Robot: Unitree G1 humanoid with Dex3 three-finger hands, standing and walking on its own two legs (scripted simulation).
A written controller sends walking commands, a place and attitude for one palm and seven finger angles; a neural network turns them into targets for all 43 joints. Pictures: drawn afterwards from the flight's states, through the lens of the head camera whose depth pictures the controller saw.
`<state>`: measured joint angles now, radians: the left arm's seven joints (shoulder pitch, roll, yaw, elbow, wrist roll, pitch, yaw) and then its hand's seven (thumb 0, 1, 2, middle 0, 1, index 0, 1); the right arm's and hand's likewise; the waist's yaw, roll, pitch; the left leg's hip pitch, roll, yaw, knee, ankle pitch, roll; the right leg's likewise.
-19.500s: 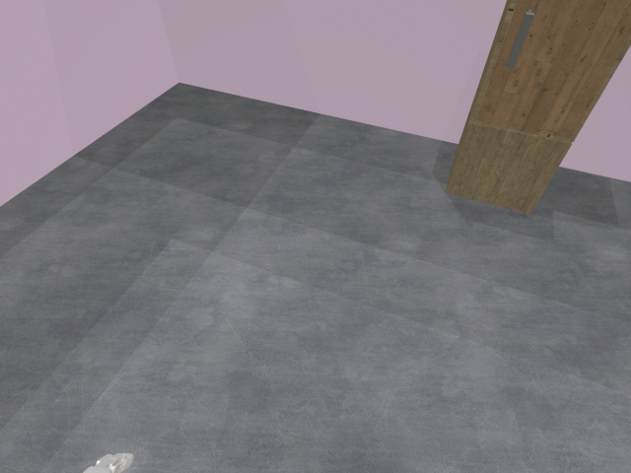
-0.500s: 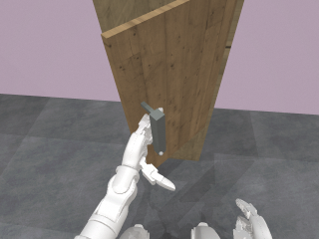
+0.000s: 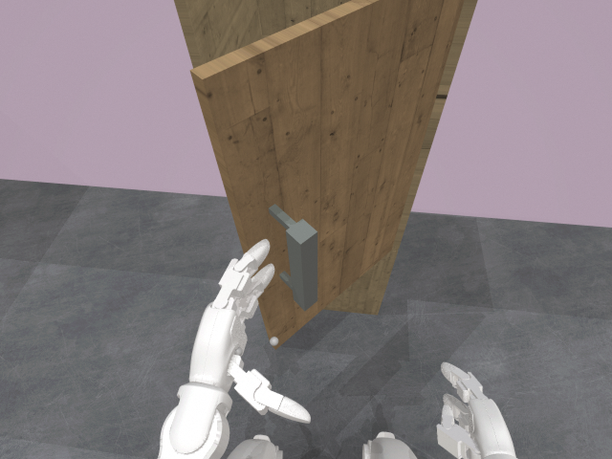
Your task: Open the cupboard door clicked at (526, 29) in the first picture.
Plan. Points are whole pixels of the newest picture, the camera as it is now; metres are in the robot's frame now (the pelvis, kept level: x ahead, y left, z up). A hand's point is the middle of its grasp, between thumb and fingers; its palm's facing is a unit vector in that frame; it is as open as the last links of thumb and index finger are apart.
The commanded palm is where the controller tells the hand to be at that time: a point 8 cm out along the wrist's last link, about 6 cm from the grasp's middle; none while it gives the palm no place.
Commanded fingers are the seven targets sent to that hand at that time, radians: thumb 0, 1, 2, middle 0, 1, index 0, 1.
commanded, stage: slide the hand sideways off the handle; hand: left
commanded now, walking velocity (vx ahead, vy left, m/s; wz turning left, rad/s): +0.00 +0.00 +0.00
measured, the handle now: (292, 260) +0.36 +0.04 +0.06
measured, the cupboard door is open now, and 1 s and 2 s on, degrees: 49 49 49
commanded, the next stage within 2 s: draw the hand back to the body in 0.44 s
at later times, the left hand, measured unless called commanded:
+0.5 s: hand (238, 385) +0.20 +0.09 +0.05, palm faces -0.13 -0.99 -0.03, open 16.3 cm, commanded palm +0.19 +0.15 +0.06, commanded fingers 0.00 -0.50 0.30 -0.15 -0.30 -0.15 -0.30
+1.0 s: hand (159, 368) +0.20 +0.15 +0.11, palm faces -0.07 -0.99 -0.08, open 16.3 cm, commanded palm +0.17 +0.21 +0.13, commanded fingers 0.00 -0.36 0.36 -0.16 -0.30 -0.16 -0.30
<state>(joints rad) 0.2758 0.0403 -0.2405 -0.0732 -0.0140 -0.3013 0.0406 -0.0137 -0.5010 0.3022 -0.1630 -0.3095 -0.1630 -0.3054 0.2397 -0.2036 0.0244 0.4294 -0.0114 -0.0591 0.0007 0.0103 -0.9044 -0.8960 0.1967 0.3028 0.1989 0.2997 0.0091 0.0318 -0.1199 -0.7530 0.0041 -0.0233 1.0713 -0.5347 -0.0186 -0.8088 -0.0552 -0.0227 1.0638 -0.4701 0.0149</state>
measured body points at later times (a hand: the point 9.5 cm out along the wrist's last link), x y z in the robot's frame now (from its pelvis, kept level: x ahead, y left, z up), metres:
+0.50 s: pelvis +0.00 -0.01 -0.02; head +0.06 -0.02 +0.43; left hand +0.20 +0.14 +0.06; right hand +0.19 -0.23 -0.09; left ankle +0.00 +0.13 -0.66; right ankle +0.03 -0.13 -0.66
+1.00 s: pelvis +0.01 +0.01 +0.01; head +0.02 +0.00 +0.46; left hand +0.20 +0.21 +0.12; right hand +0.19 -0.21 -0.04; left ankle +0.00 +0.13 -0.66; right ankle +0.03 -0.13 -0.66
